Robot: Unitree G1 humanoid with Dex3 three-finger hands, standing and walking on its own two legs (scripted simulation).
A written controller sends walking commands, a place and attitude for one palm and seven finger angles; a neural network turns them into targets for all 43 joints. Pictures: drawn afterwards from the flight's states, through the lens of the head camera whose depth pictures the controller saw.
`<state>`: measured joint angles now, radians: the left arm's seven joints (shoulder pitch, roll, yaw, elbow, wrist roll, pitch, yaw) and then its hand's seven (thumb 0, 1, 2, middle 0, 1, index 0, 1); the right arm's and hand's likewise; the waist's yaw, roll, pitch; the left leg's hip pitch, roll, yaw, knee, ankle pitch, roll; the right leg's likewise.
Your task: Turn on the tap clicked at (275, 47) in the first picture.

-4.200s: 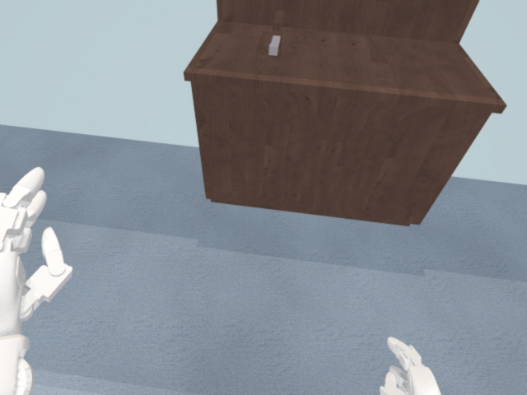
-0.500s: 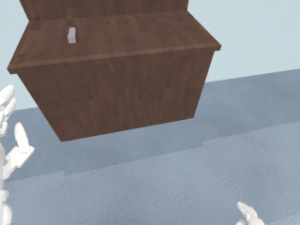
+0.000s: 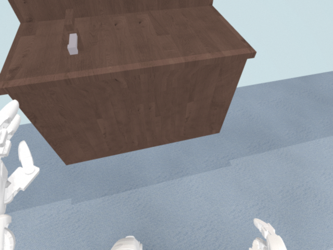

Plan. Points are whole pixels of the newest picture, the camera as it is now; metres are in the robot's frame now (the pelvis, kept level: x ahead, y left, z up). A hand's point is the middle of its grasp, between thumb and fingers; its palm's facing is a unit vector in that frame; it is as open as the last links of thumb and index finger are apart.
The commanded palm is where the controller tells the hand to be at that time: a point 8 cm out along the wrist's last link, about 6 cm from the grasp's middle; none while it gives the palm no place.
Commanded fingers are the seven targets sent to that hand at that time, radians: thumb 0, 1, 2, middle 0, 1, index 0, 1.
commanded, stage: take the last steps up to it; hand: left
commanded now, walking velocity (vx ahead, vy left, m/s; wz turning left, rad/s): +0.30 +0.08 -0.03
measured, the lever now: (72, 49) +0.74 +0.41 +0.05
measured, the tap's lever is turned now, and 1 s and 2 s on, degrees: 0 0 0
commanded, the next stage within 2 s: come to a stop and stand still in 1.38 s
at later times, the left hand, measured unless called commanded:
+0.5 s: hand (48, 115) +0.33 +0.26 +0.17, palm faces +0.40 -0.79 -0.46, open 7.4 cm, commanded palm +0.27 +0.30 +0.18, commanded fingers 0.00 0.90 0.90 -0.20 -0.30 -0.20 -0.30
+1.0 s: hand (63, 75) +0.44 +0.27 +0.18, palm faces +0.35 -0.84 -0.41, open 7.4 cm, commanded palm +0.38 +0.32 +0.18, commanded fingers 0.00 0.90 0.90 -0.20 -0.30 -0.20 -0.30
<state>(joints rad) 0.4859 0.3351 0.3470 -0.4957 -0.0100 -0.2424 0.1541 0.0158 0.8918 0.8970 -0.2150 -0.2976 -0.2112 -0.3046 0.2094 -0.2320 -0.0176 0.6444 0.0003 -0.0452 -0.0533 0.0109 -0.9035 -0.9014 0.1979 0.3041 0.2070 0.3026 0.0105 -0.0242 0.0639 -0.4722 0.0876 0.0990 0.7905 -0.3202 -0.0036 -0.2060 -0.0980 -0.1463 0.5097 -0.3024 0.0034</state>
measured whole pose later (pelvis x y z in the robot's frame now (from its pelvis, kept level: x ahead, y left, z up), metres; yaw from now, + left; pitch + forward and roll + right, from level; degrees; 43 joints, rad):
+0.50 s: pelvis +0.11 +0.03 -0.01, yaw -1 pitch -1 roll +0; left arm 0.45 0.36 0.36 -0.46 -0.02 -0.22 0.15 0.01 0.89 0.90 -0.22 -0.30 -0.21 -0.30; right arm 0.21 -0.17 0.02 0.67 0.01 -0.07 -0.05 0.01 -0.90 -0.90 0.20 0.30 0.21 0.30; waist 0.02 0.06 0.04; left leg -0.39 0.06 0.08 0.94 -0.44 0.00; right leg -0.32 -0.03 -0.17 0.63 -0.29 -0.06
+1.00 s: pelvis +0.21 +0.05 +0.00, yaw -3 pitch +0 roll +0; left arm 0.48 0.36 0.36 -0.54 -0.03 -0.23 0.15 0.02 0.90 0.90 -0.21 -0.30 -0.21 -0.30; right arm 0.20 -0.13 0.03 0.59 0.01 -0.10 -0.05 0.01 -0.90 -0.90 0.20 0.30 0.21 0.30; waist 0.00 0.00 0.05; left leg -0.28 0.09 0.15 0.52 -0.24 0.00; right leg -0.45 -0.07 -0.11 0.85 -0.39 0.02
